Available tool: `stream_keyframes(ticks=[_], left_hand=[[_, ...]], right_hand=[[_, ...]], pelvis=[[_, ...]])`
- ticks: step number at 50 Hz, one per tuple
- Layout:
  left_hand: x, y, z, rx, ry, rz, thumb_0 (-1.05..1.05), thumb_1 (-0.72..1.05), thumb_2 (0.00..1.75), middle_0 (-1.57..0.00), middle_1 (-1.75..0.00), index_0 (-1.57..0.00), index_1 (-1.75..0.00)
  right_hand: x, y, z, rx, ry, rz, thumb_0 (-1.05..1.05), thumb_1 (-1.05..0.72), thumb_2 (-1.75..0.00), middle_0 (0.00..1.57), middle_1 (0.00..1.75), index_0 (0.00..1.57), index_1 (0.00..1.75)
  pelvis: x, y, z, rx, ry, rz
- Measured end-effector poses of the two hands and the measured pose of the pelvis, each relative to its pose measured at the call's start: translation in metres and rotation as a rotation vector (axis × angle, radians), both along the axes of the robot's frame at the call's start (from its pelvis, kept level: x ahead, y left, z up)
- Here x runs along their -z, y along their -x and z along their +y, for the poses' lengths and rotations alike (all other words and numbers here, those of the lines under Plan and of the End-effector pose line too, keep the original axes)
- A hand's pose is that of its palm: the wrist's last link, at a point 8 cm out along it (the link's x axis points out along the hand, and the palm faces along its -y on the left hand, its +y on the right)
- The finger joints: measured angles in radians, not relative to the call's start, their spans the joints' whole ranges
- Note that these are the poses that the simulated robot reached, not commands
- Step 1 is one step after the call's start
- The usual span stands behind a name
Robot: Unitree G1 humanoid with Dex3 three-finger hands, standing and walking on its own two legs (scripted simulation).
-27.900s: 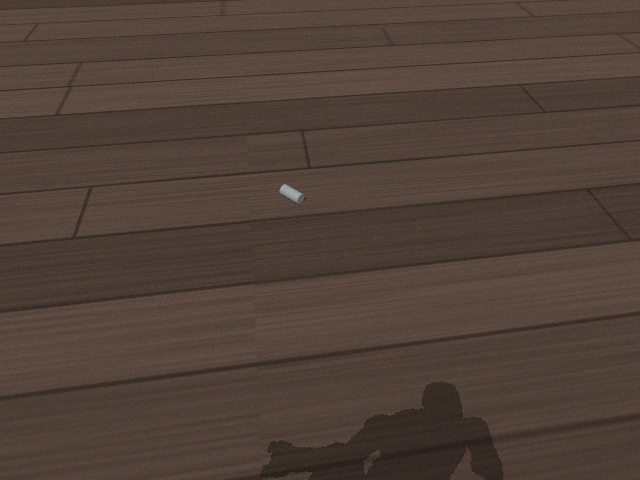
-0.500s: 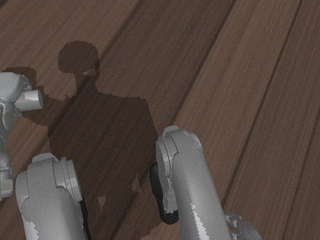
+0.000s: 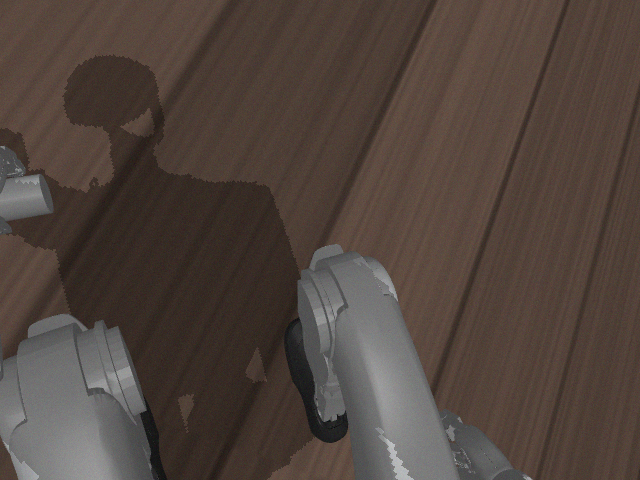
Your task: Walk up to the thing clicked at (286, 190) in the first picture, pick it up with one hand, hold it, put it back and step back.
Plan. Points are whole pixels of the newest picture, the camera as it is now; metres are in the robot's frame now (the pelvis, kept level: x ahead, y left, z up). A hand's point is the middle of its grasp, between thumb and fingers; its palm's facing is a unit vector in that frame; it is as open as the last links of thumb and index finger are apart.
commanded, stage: rest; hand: left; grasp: from above
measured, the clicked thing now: out of the picture +0.45 +0.27 -0.28
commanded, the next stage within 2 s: open in 0.30 s
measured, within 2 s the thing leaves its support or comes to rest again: rests again in 0.74 s
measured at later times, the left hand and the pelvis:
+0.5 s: hand out of the picture +0.45 +0.27 -0.24, palm faces -0.49 -0.09 -0.87, open 7.8 cm; pelvis -0.01 +0.01 +0.00, yaw -2 degrees
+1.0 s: hand out of the picture +0.45 +0.28 -0.24, palm faces -0.48 -0.11 -0.87, open 11.1 cm; pelvis -0.01 +0.01 +0.00, yaw -3 degrees
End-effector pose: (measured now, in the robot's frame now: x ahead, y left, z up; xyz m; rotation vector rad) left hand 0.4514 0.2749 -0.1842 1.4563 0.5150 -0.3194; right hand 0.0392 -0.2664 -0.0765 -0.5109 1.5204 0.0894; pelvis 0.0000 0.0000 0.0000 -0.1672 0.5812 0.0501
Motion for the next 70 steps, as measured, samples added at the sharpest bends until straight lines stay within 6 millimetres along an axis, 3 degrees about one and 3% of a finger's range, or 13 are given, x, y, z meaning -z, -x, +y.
stream_keyframes(ticks=[26, 38, 47, 70], left_hand=[[0.001, -0.003, 0.001, 0.008, -0.008, -0.023, 0.00, 0.34, 0.12, -0.96, -0.15, -0.97, -0.12], [-0.004, -0.014, 0.004, -0.025, -0.014, -0.057, 0.00, 0.22, 0.35, -0.73, -0.36, -0.75, -0.33], [-0.002, -0.007, 0.009, -0.035, -0.016, -0.025, 0.00, 0.04, 0.52, -0.56, -0.50, -0.57, -0.49], [-0.003, -0.009, 0.006, -0.004, -0.017, -0.051, 0.00, -0.28, 0.81, -0.26, -0.78, -0.26, -0.78]], right_hand=[[-0.012, 0.015, 0.014, -0.057, -0.042, -0.021, 0.00, -0.90, -0.90, 0.21, 0.30, 0.20, 0.30], [-0.020, 0.024, 0.016, -0.064, -0.049, -0.024, 0.00, -0.90, -0.90, 0.21, 0.30, 0.20, 0.30], [-0.024, 0.029, 0.015, -0.058, -0.045, 0.000, 0.00, -0.90, -0.90, 0.21, 0.30, 0.20, 0.30], [-0.022, 0.017, 0.016, -0.092, -0.044, -0.027, 0.00, -0.90, -0.90, 0.21, 0.30, 0.20, 0.30]], pelvis=[[0.004, 0.006, 0.007, 0.017, 0.034, -0.046], [0.003, 0.009, 0.009, 0.020, 0.045, -0.056], [0.001, 0.009, 0.008, 0.021, 0.048, -0.057], [0.000, 0.010, 0.008, 0.023, 0.051, -0.057]])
